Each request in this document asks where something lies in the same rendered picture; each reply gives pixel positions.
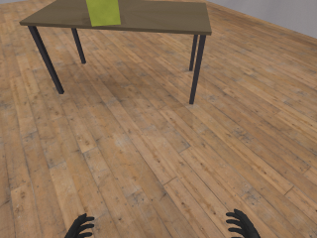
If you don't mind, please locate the right robot hand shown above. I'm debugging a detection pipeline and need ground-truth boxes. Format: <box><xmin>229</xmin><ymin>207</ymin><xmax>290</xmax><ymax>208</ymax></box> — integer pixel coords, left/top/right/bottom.
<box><xmin>226</xmin><ymin>208</ymin><xmax>261</xmax><ymax>238</ymax></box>

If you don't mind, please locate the left robot hand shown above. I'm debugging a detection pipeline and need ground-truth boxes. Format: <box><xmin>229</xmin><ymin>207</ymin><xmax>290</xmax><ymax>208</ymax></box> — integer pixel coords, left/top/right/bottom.
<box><xmin>64</xmin><ymin>213</ymin><xmax>95</xmax><ymax>238</ymax></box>

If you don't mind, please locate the table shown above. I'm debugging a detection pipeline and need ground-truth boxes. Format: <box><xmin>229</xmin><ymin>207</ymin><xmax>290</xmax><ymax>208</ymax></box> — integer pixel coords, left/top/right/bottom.
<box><xmin>19</xmin><ymin>0</ymin><xmax>212</xmax><ymax>105</ymax></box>

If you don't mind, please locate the carton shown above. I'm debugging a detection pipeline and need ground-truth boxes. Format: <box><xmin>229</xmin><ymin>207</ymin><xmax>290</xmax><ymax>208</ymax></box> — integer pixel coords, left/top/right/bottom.
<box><xmin>86</xmin><ymin>0</ymin><xmax>121</xmax><ymax>27</ymax></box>

